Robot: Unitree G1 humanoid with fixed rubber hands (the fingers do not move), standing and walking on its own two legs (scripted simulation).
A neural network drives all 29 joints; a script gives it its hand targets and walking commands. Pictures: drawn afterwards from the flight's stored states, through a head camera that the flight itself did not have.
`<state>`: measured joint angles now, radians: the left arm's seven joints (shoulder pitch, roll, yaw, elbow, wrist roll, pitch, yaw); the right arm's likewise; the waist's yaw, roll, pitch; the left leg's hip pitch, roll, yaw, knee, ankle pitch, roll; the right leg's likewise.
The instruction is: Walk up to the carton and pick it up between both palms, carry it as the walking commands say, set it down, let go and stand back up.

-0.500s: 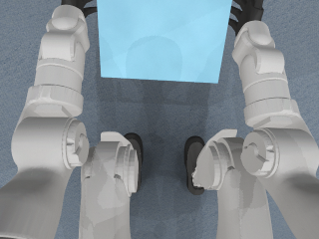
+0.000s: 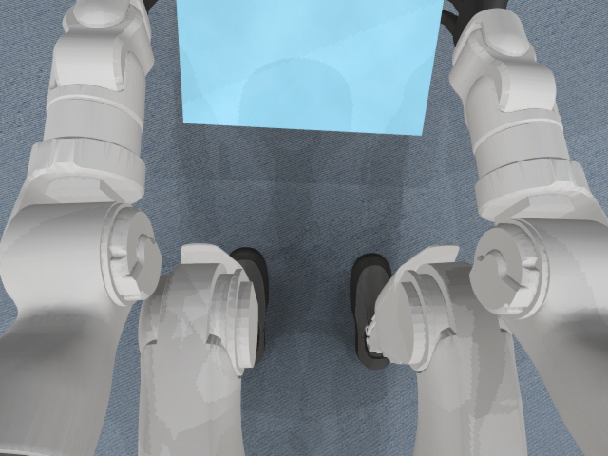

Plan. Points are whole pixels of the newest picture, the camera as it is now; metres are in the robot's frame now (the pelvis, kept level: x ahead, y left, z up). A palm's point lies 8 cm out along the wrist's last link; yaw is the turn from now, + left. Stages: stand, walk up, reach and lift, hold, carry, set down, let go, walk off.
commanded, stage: set down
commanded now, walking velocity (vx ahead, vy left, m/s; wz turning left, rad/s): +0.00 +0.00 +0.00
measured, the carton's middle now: (305, 2) +0.59 +0.05 -0.23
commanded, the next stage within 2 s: none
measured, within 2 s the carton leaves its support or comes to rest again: rests again in 0.70 s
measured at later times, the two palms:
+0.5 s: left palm out of the picture +0.56 +0.22 -0.16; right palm (474, 9) +0.56 -0.12 -0.15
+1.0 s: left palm out of the picture +0.57 +0.22 -0.17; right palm (472, 5) +0.57 -0.12 -0.16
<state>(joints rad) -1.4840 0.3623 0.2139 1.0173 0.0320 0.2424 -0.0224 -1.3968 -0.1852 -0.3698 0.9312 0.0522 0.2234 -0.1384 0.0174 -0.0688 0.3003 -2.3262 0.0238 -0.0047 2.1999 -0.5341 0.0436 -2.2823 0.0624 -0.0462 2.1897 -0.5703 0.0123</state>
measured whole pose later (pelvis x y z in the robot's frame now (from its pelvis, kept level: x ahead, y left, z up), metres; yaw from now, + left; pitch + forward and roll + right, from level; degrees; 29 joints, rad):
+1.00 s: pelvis +0.02 +0.00 -0.01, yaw -1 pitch +39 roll -3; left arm -1.48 0.34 0.32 0.99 0.10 0.18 -0.07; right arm -1.42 -0.19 -0.42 0.94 0.01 0.18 -0.08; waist 0.02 -0.07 0.32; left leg -2.33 0.03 0.01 2.25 -0.60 0.05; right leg -2.29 0.08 -0.03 2.23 -0.63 0.03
